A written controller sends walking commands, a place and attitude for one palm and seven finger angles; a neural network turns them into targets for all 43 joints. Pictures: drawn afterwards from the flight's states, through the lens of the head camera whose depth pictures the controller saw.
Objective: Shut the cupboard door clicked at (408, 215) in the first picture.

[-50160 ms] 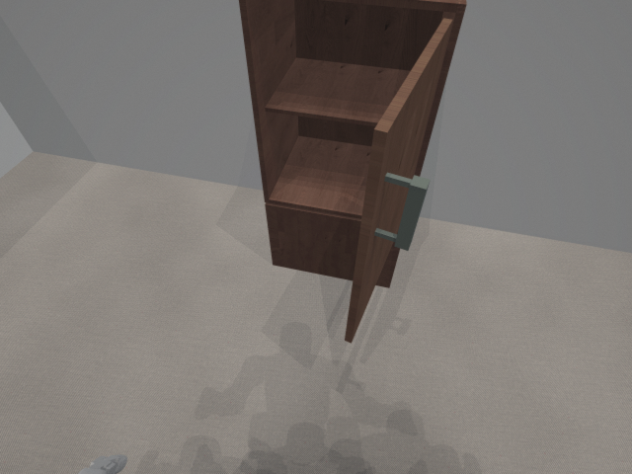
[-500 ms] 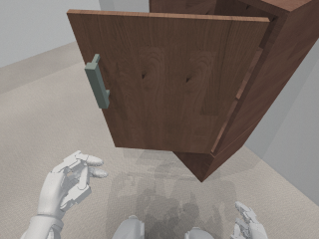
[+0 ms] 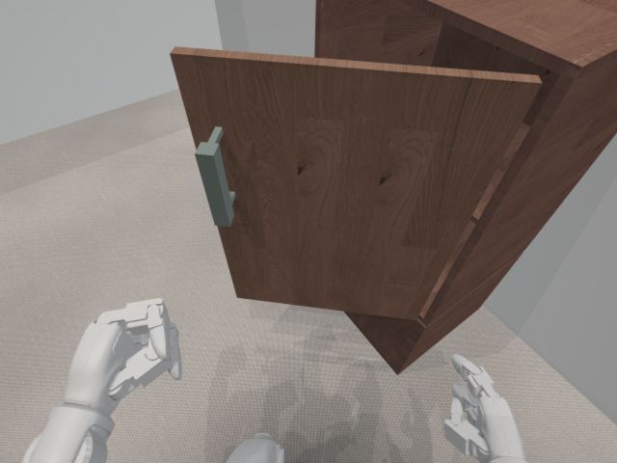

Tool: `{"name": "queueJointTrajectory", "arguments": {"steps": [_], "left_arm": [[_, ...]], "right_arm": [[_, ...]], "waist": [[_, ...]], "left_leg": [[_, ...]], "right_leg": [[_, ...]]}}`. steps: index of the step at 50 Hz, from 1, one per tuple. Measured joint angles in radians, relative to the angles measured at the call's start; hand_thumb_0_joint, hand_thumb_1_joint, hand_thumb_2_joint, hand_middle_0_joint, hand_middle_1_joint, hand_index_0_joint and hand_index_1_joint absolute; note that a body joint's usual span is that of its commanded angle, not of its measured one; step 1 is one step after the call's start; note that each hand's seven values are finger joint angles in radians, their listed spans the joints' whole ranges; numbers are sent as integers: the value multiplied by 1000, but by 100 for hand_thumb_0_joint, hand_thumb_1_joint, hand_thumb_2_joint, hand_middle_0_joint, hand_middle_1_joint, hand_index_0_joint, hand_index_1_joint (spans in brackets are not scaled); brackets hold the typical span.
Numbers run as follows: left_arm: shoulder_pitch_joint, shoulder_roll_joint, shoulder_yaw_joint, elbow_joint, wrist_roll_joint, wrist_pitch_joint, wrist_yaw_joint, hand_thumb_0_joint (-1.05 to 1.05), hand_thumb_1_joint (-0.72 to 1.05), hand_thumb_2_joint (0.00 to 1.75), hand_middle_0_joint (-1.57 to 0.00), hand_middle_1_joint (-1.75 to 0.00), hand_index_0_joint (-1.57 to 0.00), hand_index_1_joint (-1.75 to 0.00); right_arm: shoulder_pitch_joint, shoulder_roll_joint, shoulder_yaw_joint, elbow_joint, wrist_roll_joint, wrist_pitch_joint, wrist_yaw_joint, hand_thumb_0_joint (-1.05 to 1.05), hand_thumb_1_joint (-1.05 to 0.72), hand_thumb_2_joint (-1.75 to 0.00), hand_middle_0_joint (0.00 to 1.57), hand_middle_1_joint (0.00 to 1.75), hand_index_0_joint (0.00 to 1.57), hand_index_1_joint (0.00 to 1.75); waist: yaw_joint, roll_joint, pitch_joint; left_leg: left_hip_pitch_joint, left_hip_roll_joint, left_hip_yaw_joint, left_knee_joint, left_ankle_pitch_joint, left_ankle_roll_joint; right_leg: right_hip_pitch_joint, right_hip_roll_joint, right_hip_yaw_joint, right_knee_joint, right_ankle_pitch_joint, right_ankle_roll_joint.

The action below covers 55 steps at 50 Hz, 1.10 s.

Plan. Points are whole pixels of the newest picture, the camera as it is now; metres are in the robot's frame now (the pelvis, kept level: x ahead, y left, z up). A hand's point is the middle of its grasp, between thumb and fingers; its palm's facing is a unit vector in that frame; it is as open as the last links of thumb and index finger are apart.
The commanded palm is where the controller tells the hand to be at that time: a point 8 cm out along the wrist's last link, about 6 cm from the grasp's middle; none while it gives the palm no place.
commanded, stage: raise the hand and make a fist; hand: left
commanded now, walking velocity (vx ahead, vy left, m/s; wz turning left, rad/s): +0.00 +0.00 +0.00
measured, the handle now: (220, 178) +0.48 +0.18 +0.09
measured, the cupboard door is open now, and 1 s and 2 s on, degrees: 47 47 47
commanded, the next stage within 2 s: bring the fist close to the handle in 0.60 s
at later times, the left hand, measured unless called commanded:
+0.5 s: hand (171, 343) +0.22 +0.17 +0.09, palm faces -0.06 -1.00 -0.03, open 3.1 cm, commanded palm +0.20 +0.23 +0.09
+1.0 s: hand (186, 307) +0.26 +0.17 +0.10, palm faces -0.08 -1.00 -0.02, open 3.1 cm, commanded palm +0.25 +0.22 +0.09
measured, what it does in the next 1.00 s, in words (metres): stands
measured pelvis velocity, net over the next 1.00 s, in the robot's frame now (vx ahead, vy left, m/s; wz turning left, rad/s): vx -0.01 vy -0.01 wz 0.00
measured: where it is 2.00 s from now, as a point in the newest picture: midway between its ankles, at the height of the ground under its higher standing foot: outside the picture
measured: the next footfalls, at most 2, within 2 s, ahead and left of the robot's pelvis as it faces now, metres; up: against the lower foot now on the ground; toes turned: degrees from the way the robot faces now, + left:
none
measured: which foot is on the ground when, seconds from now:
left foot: down 0.00-1.00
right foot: down 0.00-1.00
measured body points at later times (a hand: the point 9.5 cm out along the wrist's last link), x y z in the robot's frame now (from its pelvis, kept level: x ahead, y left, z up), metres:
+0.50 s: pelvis +0.00 -0.01 +0.01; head +0.03 -0.02 +0.46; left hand +0.22 +0.23 +0.10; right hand +0.17 -0.25 -0.06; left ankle +0.05 +0.10 -0.68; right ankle -0.01 -0.12 -0.68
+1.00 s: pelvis -0.01 -0.01 +0.01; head +0.03 -0.02 +0.46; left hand +0.26 +0.22 +0.10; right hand +0.17 -0.25 -0.07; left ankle +0.05 +0.10 -0.68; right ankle -0.01 -0.12 -0.68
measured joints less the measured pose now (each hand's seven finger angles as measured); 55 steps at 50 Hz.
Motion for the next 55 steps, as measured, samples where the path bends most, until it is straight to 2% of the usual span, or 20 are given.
{"name": "queueJointTrajectory", "arguments": {"steps": [17,27,38,45,55], "left_arm": [[-56,13,53,54,-45,29,-44,2,90,90,-130,-150,-130,-150],[-49,1,40,64,-33,-6,-35,2,90,90,-130,-150,-130,-150],[-60,2,39,77,-40,0,-44,2,90,90,-130,-150,-130,-150],[-184,2,33,156,-32,7,-42,2,90,90,-131,-150,-130,-150],[-333,3,41,276,-13,44,-19,2,90,90,-130,-150,-130,-150]], "right_arm": [[49,-33,-11,59,9,-22,-4,1,-91,-90,20,30,20,30],[44,-39,-25,63,9,-29,-2,1,-91,-90,20,30,20,30],[31,-29,-11,61,10,-33,-5,1,-91,-90,20,30,20,30],[21,-35,-3,82,11,-39,-14,1,-91,-90,20,30,20,30],[34,-35,-5,92,11,-16,-5,1,-91,-90,20,30,20,30]], "waist": [[-14,8,17],[-15,2,23],[-7,12,24],[-3,16,33],[-24,4,31]], "left_leg": [[84,0,11,-89,35,-10],[87,3,14,-89,39,-16],[83,3,9,-83,41,-18],[65,0,1,-70,41,-17],[83,-1,23,-107,52,-12]], "right_leg": [[69,3,10,-70,29,-7],[65,5,14,-58,28,-13],[63,6,10,-52,27,-15],[49,4,3,-43,26,-15],[54,2,24,-68,39,-10]]}}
